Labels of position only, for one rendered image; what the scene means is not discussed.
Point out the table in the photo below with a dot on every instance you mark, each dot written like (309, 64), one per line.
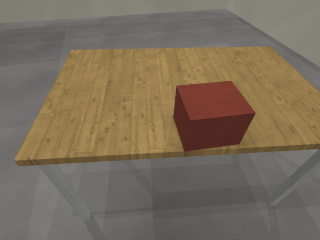
(118, 104)

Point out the carton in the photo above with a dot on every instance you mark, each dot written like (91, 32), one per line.
(211, 115)

